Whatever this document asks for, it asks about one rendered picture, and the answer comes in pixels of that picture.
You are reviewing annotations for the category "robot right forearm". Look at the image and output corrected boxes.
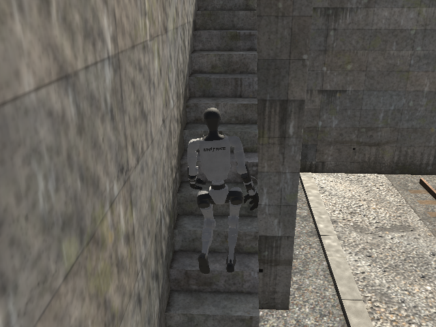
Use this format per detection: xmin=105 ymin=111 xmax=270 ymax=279
xmin=241 ymin=164 xmax=256 ymax=196

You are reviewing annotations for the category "right robot hand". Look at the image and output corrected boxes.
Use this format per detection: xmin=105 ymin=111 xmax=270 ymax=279
xmin=244 ymin=192 xmax=259 ymax=211

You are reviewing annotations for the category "left robot hand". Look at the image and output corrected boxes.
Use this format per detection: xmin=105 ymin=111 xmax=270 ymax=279
xmin=190 ymin=178 xmax=206 ymax=190

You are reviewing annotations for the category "left robot upper arm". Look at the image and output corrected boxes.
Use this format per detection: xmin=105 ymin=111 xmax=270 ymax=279
xmin=187 ymin=138 xmax=200 ymax=176

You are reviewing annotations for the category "left robot shin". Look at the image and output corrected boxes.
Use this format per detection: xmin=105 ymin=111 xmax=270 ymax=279
xmin=202 ymin=219 xmax=213 ymax=255

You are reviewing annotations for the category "right robot upper arm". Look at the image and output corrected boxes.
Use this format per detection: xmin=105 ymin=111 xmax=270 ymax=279
xmin=228 ymin=136 xmax=247 ymax=174

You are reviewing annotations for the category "robot left forearm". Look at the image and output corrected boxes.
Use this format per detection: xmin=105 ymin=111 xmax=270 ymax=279
xmin=187 ymin=166 xmax=197 ymax=184

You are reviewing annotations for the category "robot left foot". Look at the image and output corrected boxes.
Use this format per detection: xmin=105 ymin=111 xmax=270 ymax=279
xmin=198 ymin=253 xmax=210 ymax=274

